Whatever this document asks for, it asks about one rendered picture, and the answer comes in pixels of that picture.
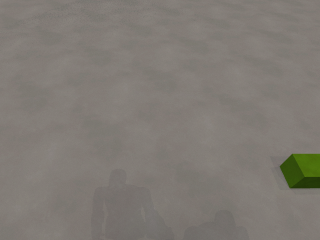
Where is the carton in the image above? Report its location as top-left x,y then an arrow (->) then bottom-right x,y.
280,154 -> 320,189

